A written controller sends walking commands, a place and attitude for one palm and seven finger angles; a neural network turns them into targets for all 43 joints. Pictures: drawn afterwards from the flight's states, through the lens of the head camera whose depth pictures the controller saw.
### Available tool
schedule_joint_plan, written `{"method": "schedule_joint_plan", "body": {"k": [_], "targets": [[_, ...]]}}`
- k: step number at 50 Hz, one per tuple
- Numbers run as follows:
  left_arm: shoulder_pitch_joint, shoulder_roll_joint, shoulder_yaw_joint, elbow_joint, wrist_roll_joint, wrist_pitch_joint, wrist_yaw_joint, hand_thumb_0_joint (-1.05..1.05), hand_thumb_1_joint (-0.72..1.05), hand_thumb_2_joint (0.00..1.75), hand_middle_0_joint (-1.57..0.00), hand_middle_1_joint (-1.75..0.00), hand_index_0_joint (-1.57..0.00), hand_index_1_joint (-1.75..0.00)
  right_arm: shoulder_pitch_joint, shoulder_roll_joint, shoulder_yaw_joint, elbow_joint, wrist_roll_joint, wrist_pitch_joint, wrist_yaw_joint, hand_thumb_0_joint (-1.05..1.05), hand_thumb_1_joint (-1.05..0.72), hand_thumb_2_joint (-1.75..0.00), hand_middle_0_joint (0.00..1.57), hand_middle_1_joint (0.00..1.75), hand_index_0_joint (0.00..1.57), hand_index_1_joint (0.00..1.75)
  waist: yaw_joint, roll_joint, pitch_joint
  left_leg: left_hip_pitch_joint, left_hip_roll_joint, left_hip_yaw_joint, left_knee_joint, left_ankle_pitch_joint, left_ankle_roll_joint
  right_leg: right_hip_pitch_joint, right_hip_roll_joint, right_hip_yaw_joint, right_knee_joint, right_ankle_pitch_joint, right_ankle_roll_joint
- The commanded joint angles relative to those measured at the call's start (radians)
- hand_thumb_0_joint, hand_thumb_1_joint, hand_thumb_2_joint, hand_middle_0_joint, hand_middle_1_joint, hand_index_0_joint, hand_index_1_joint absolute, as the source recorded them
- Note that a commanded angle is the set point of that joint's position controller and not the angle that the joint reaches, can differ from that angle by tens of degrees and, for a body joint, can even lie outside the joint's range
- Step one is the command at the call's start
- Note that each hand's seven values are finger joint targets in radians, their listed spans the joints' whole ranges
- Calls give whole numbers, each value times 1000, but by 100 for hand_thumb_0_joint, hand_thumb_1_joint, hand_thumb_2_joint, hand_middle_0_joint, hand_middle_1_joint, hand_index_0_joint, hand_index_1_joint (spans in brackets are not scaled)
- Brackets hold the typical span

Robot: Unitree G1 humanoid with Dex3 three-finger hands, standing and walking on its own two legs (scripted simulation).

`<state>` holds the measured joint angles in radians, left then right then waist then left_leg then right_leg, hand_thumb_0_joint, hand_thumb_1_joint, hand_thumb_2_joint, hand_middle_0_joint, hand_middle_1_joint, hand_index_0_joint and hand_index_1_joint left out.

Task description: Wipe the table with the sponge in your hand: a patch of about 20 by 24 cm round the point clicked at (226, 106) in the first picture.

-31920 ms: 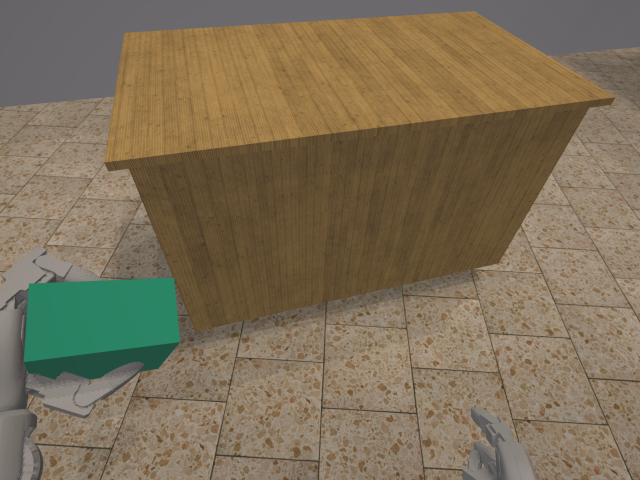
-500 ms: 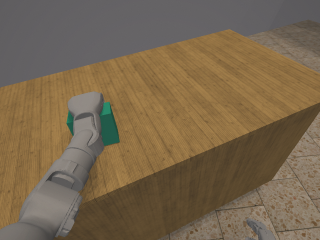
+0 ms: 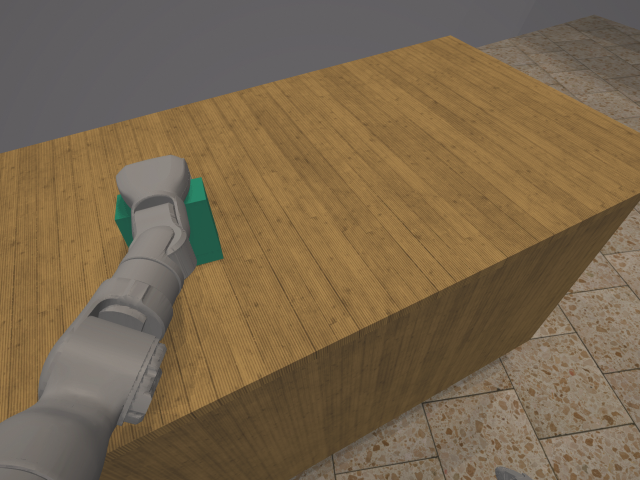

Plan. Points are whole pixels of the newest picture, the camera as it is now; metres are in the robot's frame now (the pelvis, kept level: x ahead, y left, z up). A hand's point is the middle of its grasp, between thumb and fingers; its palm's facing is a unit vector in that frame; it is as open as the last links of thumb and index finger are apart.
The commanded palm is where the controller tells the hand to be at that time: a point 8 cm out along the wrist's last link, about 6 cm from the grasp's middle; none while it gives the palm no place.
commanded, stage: wipe back along the third lane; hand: left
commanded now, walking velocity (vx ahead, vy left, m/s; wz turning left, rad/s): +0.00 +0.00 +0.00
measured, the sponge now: (176, 237) +0.44 +0.22 +0.06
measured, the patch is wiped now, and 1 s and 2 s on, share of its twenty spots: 0.95 1.00 1.00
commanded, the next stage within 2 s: slide back across to the middle lane in 1.68 s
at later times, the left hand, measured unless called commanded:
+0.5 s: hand (168, 220) +0.43 +0.22 +0.10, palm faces +0.04 -0.02 -1.00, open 10.3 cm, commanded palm +0.39 +0.20 +0.14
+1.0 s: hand (170, 248) +0.38 +0.20 +0.11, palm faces +0.12 -0.10 -0.99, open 10.3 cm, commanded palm +0.33 +0.18 +0.14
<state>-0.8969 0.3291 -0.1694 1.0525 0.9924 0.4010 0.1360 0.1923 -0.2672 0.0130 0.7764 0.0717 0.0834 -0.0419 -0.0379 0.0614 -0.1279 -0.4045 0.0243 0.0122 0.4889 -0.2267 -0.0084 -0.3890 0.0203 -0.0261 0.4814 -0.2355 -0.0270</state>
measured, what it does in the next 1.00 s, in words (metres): stands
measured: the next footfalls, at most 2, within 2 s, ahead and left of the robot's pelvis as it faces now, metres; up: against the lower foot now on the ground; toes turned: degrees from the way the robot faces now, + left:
none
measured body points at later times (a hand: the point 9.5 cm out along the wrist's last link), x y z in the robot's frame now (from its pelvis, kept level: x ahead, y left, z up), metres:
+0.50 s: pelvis +0.02 +0.02 +0.00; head +0.01 +0.00 +0.45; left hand +0.43 +0.21 +0.16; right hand +0.18 -0.22 -0.12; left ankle +0.01 +0.13 -0.74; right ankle +0.00 -0.10 -0.74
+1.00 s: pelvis +0.04 +0.01 +0.00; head +0.01 -0.02 +0.45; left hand +0.37 +0.20 +0.16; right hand +0.27 -0.19 -0.08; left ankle +0.01 +0.13 -0.74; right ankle +0.00 -0.10 -0.74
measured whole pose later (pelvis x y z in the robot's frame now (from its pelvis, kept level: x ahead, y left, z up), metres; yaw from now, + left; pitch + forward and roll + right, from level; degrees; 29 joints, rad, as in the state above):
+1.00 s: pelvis +0.04 +0.01 +0.00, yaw +1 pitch +2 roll +0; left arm -0.39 0.25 -0.40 0.23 0.98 0.71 0.09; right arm 0.00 -0.27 0.04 0.67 0.10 0.23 0.04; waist 0.08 0.07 -0.13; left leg -0.24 0.00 0.01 0.50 -0.30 0.01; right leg -0.21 0.00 -0.03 0.48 -0.31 -0.01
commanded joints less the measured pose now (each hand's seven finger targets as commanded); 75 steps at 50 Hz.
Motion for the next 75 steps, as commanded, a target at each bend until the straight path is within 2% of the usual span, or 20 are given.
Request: {"method": "schedule_joint_plan", "body": {"k": [1, 8, 19, 25, 29, 31, 34, 42, 49, 51, 54, 56, 59, 62, 64, 66, 69, 71, 74, 75], "targets": [[-380, 196, 21, -64, 34, 18, 42, 0, 10, 130, -120, -160, -120, -160, -45, -124, -44, -110, -7, -36, -4, 0, -90, -90, 20, 30, 20, 30, -20, -113, -234, 84, -26, 9, -24, 142, 49, 110, -7, 11, -54, 232, -3], [-284, 50, -37, -99, 4, 27, 60, 0, 10, 130, -120, -160, -120, -160, -74, -106, -49, -133, -7, -31, 15, 0, -90, -90, 20, 30, 20, 30, 7, -101, -237, 128, -17, 5, -29, 157, 46, 87, 6, -10, -55, 196, -12], [-153, -17, -59, -239, -71, 148, 50, 0, 10, 130, -120, -160, -120, -160, -203, -98, -36, -171, 8, -4, 24, 0, -90, -90, 20, 30, 20, 30, 57, -123, -246, 170, -21, -5, -50, 203, 44, 156, 9, -25, -62, 223, -24], [-87, -89, -139, -356, -70, 204, 6, 0, 10, 130, -120, -160, -120, -160, -259, -96, -28, -200, 13, 20, 32, 0, -90, -90, 20, 30, 20, 30, 58, -117, -211, 214, -23, -6, -42, 252, 44, 161, 10, -36, -55, 271, -31], [-46, -56, -117, -431, -68, 226, -24, 0, 10, 130, -120, -160, -120, -160, -298, -98, -23, -219, 15, 33, 33, 0, -90, -90, 20, 30, 20, 30, 73, -151, -227, 219, -25, -8, -38, 285, 44, 201, 4, -33, -49, 326, -35], [-4, -109, -169, -470, -63, 235, -35, 0, 10, 130, -120, -160, -120, -160, -302, -94, -22, -227, 14, 39, 42, 0, -90, -90, 20, 30, 20, 30, 72, -133, -225, 238, -28, -3, -22, 320, 44, 205, 5, -39, -36, 372, -38], [75, -104, -163, -569, -62, 243, -54, 0, 10, 130, -120, -160, -120, -160, -336, -94, -21, -252, 14, 54, 54, 0, -90, -90, 20, 30, 20, 30, 90, -131, -257, 251, -27, -7, -10, 391, 44, 246, 1, -35, -19, 455, -44], [312, -108, -194, -810, -73, 293, -82, 0, 10, 130, -120, -160, -120, -160, -407, -90, -9, -290, 22, 78, 86, 0, -90, -90, 20, 30, 20, 30, 108, -132, -210, 250, -30, 6, 14, 466, 42, 300, -4, -33, 9, 588, -41], [366, -69, -180, -934, -68, 336, -100, 0, 10, 130, -120, -160, -120, -160, -446, -90, -2, -301, 26, 74, 88, 0, -90, -90, 20, 30, 20, 30, 117, -150, -170, 235, -30, -4, -6, 380, 43, 290, 6, -18, 3, 483, -45], [365, -114, -236, -944, -52, 337, -102, 0, 10, 130, -120, -160, -120, -160, -443, -85, 0, -303, 28, 73, 92, 0, -90, -90, 20, 30, 20, 30, 108, -127, -170, 246, -30, 1, 1, 381, 42, 271, 6, -25, 13, 467, -45], [383, -67, -189, -967, -52, 329, -102, 0, 10, 130, -120, -160, -120, -160, -448, -88, -3, -306, 26, 72, 93, 0, -90, -90, 20, 30, 20, 30, 117, -141, -167, 236, -27, -10, -8, 330, 43, 264, 12, -14, 6, 402, -49], [384, -120, -248, -973, -50, 329, -103, 0, 10, 130, -120, -160, -120, -160, -453, -81, -2, -311, 29, 70, 96, 0, -90, -90, 20, 30, 20, 30, 111, -138, -162, 237, -30, -4, -10, 298, 43, 252, 10, -24, 4, 358, -44], [393, -65, -186, -978, -55, 324, -93, 0, 10, 130, -120, -160, -120, -160, -458, -85, -4, -309, 28, 69, 95, 0, -90, -90, 20, 30, 20, 30, 122, -143, -145, 224, -30, -8, -20, 255, 44, 246, 14, -7, -9, 308, -47], [369, -110, -234, -954, -55, 326, -91, 0, 10, 130, -120, -160, -120, -160, -456, -79, -1, -305, 31, 65, 96, 0, -90, -90, 20, 30, 20, 30, 110, -138, -115, 221, -31, 1, -27, 211, 44, 220, 11, -16, -20, 248, -41], [373, -58, -179, -955, -57, 320, -85, 0, 10, 130, -120, -160, -120, -160, -463, -83, 1, -306, 29, 62, 93, 0, -90, -90, 20, 30, 20, 30, 121, -134, -109, 209, -33, -6, -35, 182, 45, 222, 14, 3, -32, 212, -44], [349, -114, -242, -940, -52, 317, -86, 0, 10, 130, -120, -160, -120, -160, -462, -76, 1, -305, 33, 59, 92, 0, -90, -90, 20, 30, 20, 30, 105, -132, -94, 219, -35, 4, -32, 165, 45, 200, 11, -6, -36, 178, -39], [393, -35, -156, -941, -56, 311, -80, 0, 10, 130, -120, -160, -120, -160, -463, -82, -1, -305, 28, 53, 90, 0, -90, -90, 20, 30, 20, 30, 126, -145, -116, 207, -41, 3, -34, 152, 46, 232, 11, 23, -49, 177, -39], [432, -88, -208, -948, -61, 311, -82, 0, 10, 130, -120, -160, -120, -160, -467, -76, 1, -311, 32, 49, 93, 0, -90, -90, 20, 30, 20, 30, 120, -154, -104, 210, -42, 15, -30, 157, 46, 234, 6, 13, -49, 188, -31], [453, -61, -179, -982, -62, 304, -82, 0, 10, 130, -120, -160, -120, -160, -476, -79, -1, -319, 31, 48, 96, 0, -90, -90, 20, 30, 20, 30, 126, -146, -89, 206, -42, 6, -36, 143, 46, 225, 10, 29, -59, 158, -36], [459, -97, -220, -986, -62, 302, -83, 0, 10, 130, -120, -160, -120, -160, -478, -76, 0, -320, 32, 48, 97, 0, -90, -90, 20, 30, 20, 30, 120, -129, -77, 213, -42, 14, -35, 141, 47, 218, 6, 16, -56, 150, -33]]}}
